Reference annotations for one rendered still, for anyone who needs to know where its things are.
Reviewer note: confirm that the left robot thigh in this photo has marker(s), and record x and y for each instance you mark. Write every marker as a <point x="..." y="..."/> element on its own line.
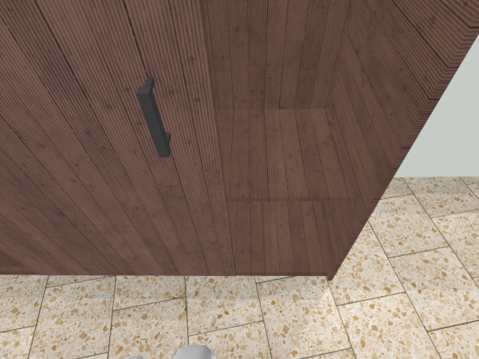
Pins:
<point x="195" y="352"/>

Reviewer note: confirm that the wardrobe door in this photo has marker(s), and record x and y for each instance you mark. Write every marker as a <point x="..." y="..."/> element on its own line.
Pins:
<point x="6" y="260"/>
<point x="83" y="190"/>

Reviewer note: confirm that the handle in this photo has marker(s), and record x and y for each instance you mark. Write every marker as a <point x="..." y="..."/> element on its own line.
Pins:
<point x="150" y="110"/>

